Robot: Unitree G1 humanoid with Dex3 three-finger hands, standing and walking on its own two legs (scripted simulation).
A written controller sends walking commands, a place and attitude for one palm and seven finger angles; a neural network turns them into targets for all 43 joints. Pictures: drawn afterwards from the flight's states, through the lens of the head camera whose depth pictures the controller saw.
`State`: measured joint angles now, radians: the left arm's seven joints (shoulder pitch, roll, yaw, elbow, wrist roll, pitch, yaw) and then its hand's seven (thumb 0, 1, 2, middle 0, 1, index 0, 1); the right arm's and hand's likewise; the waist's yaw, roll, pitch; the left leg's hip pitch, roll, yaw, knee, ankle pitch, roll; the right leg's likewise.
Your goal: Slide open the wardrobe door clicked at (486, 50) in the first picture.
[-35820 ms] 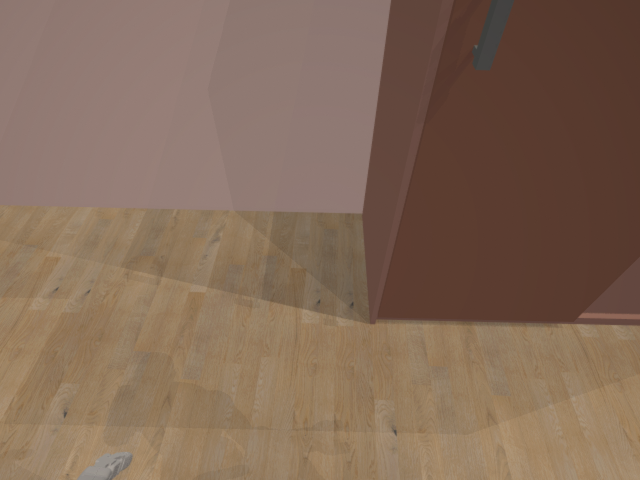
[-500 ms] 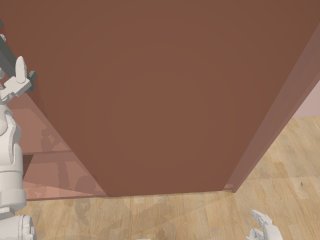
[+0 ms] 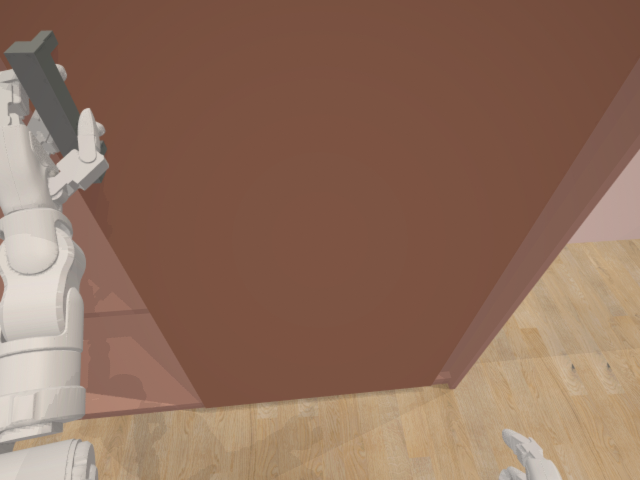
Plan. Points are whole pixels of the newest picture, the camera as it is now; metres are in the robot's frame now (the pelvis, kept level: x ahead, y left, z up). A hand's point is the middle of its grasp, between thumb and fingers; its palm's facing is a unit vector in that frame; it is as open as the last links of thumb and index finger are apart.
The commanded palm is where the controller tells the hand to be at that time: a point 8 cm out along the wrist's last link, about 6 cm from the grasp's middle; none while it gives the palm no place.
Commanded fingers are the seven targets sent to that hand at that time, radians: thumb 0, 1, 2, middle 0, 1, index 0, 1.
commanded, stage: stop walking and hold the door there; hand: left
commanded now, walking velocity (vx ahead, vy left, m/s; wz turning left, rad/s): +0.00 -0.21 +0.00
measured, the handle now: (69, 110) +0.40 +0.29 +0.26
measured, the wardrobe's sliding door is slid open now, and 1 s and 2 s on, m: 0.59 0.59 0.59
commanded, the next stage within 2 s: loosen the grip on the handle in 0.56 s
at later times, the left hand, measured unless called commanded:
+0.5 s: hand (98, 154) +0.37 +0.26 +0.23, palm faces +0.53 -0.84 -0.13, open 7.3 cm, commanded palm +0.32 +0.27 +0.20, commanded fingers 0.00 0.90 0.90 -0.45 -1.40 -0.45 -1.40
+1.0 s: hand (75, 154) +0.35 +0.27 +0.24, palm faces +0.57 -0.81 -0.12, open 12.8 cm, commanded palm +0.32 +0.30 +0.23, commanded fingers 0.00 -0.55 0.20 -0.34 -1.27 -0.34 -1.27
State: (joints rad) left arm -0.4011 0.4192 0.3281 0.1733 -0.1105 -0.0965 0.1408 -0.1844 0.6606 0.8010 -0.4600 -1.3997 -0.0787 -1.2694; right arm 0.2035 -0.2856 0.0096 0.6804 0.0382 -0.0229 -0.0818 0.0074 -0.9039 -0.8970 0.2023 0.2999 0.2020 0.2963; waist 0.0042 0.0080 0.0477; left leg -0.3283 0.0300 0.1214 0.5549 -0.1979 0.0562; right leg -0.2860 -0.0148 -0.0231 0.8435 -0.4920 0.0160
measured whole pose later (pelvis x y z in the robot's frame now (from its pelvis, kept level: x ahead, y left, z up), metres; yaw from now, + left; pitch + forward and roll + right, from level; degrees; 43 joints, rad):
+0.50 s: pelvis +0.01 -0.03 +0.00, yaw +0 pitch +1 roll -1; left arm -0.40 0.44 0.39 0.20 -0.10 -0.09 0.15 -0.18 0.70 0.81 -0.46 -1.40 -0.02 -1.24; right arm 0.18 -0.26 0.03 0.68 0.05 -0.04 -0.07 0.01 -0.90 -0.90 0.21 0.30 0.21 0.30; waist 0.04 0.04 0.03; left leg -0.37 0.08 0.10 0.55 -0.19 -0.01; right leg -0.17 -0.01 -0.09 0.52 -0.36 0.00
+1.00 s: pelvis -0.04 -0.03 +0.00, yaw -1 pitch +0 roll -1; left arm -0.59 0.47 0.46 0.51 0.03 -0.10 0.15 -0.03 -0.19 0.39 -0.46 -1.36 -0.18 -1.22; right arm 0.24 -0.25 0.00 0.69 0.01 -0.09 -0.06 0.01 -0.90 -0.90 0.21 0.30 0.20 0.30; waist -0.01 0.02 -0.01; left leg -0.42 0.06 0.08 0.50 -0.10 0.01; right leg -0.27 -0.02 -0.08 0.57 -0.31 0.00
